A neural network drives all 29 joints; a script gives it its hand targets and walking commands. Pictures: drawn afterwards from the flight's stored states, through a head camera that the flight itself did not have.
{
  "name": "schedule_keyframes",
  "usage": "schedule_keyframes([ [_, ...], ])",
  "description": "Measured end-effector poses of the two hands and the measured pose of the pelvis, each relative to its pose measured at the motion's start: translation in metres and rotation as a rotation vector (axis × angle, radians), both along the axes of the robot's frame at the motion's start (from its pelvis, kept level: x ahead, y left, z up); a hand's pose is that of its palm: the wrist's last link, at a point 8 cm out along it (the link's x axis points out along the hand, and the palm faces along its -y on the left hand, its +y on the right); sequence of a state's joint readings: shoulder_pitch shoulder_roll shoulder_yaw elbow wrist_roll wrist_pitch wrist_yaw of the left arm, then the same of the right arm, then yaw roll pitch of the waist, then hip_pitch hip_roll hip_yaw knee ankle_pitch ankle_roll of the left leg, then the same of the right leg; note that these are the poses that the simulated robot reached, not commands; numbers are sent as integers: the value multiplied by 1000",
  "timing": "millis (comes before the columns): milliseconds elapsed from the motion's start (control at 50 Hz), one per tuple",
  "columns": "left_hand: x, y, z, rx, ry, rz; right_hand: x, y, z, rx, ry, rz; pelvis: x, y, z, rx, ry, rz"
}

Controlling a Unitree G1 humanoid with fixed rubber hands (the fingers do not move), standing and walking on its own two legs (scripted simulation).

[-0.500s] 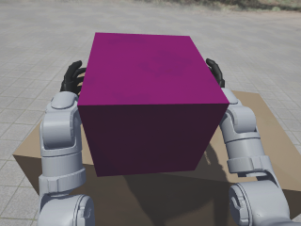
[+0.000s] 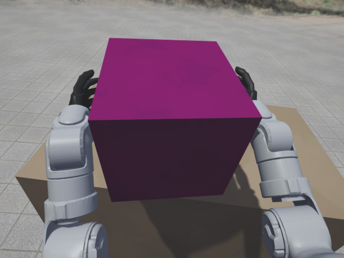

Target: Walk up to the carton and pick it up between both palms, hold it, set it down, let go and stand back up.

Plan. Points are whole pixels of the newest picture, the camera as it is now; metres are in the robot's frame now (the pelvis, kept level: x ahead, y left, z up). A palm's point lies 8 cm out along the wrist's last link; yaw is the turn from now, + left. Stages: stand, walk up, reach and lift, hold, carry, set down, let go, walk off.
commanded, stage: hold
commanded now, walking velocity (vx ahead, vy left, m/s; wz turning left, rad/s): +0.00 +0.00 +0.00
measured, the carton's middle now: (166, 117) +0.37 +0.00 +0.20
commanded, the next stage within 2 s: none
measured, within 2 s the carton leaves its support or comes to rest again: neither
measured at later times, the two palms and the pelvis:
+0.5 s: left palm (83, 107) +0.35 +0.17 +0.24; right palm (246, 103) +0.36 -0.17 +0.25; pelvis +0.00 +0.00 +0.00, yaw +0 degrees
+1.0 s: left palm (82, 107) +0.35 +0.17 +0.24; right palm (245, 103) +0.36 -0.17 +0.25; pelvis +0.00 +0.00 +0.00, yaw +0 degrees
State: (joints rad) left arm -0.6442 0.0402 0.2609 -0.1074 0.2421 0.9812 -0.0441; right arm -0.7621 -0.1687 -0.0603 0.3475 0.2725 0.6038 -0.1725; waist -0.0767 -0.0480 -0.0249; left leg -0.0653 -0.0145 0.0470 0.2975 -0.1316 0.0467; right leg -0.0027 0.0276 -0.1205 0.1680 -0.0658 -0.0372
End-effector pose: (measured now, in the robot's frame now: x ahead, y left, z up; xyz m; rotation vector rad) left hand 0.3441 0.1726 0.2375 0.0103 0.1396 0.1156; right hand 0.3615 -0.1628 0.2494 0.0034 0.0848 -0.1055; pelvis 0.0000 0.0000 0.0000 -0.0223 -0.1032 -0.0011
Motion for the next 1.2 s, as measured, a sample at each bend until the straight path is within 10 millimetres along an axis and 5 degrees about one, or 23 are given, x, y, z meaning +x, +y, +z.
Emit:
schedule_keyframes([
  [1200,3,-3,-1,5,12,-8,1,-3,-3,10,11,-10,0,2,0,0,1,-2],
])
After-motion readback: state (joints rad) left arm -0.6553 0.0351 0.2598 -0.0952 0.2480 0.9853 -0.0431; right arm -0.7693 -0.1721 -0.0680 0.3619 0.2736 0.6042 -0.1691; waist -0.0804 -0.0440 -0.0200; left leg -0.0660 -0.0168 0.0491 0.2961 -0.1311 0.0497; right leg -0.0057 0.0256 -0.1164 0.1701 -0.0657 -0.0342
